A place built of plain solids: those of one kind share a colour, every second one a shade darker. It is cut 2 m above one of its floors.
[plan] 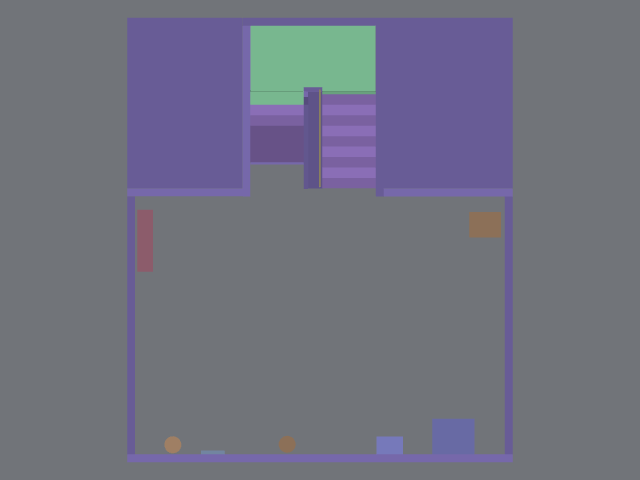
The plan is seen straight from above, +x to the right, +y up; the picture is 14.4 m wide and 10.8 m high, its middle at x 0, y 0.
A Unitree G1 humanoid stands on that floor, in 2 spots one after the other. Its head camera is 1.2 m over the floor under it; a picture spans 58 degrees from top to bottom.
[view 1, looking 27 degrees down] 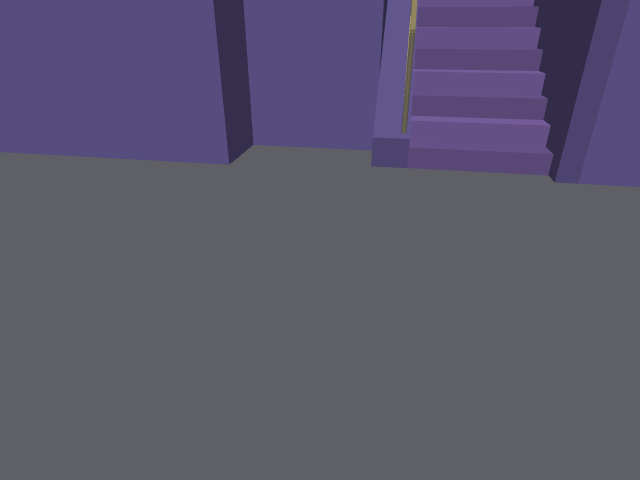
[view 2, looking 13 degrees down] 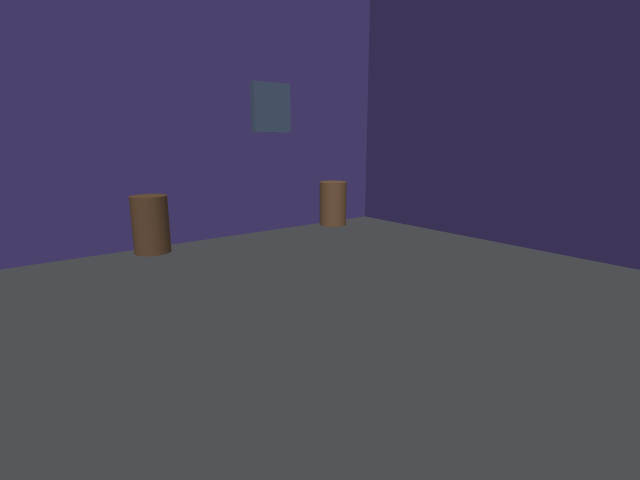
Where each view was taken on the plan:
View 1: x -0.06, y -2.71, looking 100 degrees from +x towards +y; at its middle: ground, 2.64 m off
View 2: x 0.65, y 0.16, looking -128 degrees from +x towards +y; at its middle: ground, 5.33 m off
